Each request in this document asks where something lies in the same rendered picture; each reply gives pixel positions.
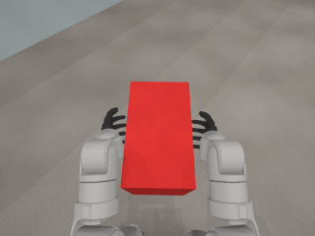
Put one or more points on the robot left forearm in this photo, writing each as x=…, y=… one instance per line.
x=97, y=175

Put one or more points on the right robot hand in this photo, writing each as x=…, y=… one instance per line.
x=209, y=125

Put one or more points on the carton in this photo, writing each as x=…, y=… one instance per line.
x=158, y=152

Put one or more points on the robot right forearm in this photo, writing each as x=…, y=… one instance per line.
x=228, y=200

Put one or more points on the left robot thigh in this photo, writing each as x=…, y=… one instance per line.
x=131, y=231

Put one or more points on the robot right upper arm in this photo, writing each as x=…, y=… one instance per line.
x=232, y=230

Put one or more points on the left robot hand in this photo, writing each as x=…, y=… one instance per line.
x=109, y=120

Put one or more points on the robot left upper arm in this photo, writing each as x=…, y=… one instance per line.
x=98, y=230

